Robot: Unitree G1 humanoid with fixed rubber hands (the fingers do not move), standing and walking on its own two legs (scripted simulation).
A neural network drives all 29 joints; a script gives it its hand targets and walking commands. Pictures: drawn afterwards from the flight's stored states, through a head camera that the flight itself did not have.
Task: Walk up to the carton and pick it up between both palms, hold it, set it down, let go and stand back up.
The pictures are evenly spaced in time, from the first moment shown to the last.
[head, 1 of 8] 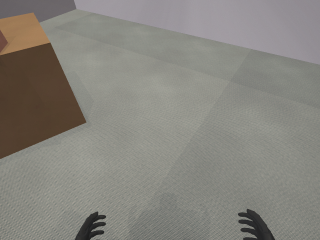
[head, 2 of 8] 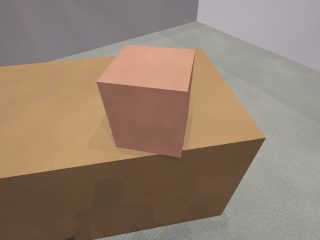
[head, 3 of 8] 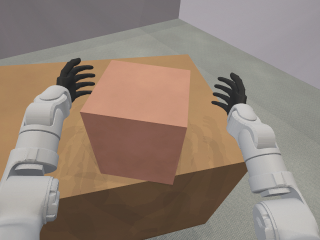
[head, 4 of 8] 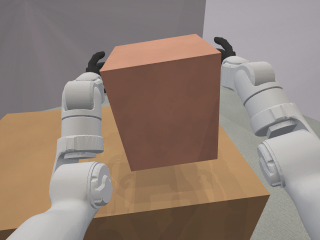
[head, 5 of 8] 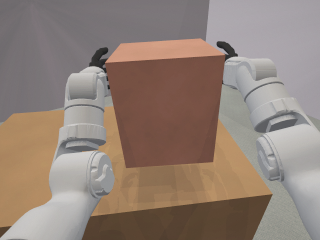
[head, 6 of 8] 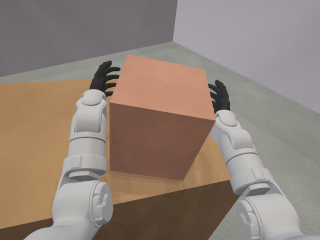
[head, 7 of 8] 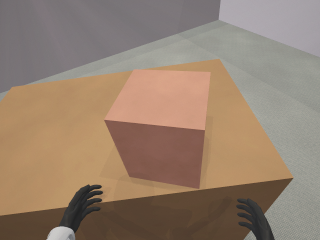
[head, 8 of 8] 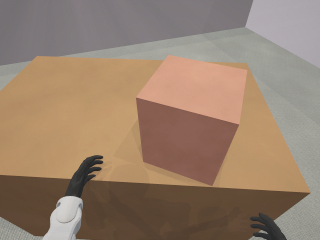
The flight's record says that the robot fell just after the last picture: no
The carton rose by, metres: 0.22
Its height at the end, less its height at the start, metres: +0.00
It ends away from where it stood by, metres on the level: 0.03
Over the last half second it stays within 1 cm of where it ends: yes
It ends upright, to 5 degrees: yes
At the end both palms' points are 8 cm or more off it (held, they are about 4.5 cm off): yes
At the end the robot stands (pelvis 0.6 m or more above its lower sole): yes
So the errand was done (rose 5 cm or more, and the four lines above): yes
